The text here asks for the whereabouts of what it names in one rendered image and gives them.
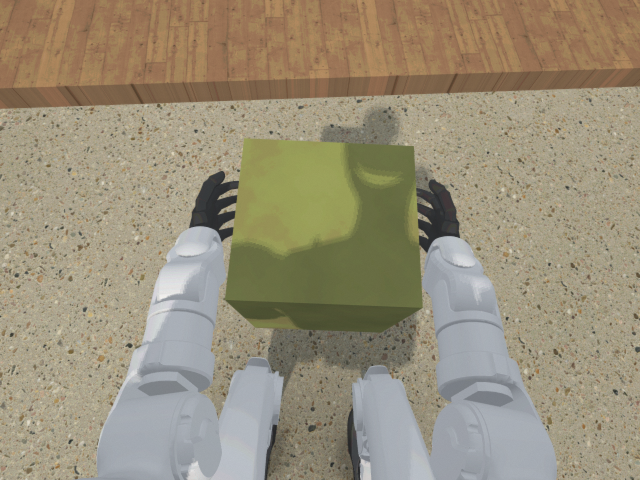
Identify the robot right upper arm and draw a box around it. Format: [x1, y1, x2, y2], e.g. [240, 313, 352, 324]
[430, 400, 556, 480]

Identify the robot left upper arm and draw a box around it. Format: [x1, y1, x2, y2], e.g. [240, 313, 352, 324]
[74, 390, 222, 480]

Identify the robot right forearm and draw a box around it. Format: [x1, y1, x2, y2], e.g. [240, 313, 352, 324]
[422, 236, 557, 478]

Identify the robot left forearm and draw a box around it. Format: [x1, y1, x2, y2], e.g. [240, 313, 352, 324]
[96, 226, 226, 472]

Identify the left robot hand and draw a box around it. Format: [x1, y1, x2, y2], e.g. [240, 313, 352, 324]
[189, 171, 239, 242]

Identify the carton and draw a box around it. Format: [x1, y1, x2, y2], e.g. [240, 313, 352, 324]
[225, 138, 423, 333]

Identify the right robot hand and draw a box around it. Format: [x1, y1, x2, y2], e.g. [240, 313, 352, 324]
[416, 179, 460, 253]

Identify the robot left thigh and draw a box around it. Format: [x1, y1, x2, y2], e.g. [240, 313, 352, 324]
[210, 365, 284, 480]

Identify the right robot shin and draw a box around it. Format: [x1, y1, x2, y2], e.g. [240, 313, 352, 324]
[356, 365, 406, 480]

